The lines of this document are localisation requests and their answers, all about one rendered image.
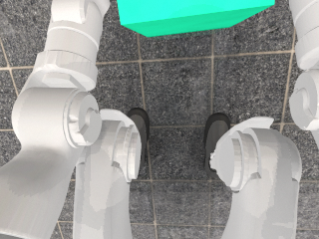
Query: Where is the right robot upper arm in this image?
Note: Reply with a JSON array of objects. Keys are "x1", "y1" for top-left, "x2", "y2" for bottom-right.
[{"x1": 289, "y1": 64, "x2": 319, "y2": 150}]

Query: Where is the left robot upper arm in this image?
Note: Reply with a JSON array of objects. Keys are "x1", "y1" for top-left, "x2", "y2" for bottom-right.
[{"x1": 0, "y1": 87, "x2": 103, "y2": 239}]

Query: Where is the left robot forearm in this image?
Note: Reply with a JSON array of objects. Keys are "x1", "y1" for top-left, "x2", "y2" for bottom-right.
[{"x1": 11, "y1": 0, "x2": 111, "y2": 128}]

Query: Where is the right robot forearm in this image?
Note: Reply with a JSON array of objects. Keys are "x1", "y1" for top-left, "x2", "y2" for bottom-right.
[{"x1": 288, "y1": 0, "x2": 319, "y2": 71}]

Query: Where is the robot right thigh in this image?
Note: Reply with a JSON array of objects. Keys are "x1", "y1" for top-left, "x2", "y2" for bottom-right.
[{"x1": 220, "y1": 127, "x2": 300, "y2": 239}]

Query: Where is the right robot foot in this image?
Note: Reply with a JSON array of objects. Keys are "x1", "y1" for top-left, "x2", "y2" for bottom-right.
[{"x1": 203, "y1": 113, "x2": 230, "y2": 178}]

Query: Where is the carton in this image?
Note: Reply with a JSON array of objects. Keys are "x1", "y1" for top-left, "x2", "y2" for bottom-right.
[{"x1": 117, "y1": 0, "x2": 275, "y2": 38}]

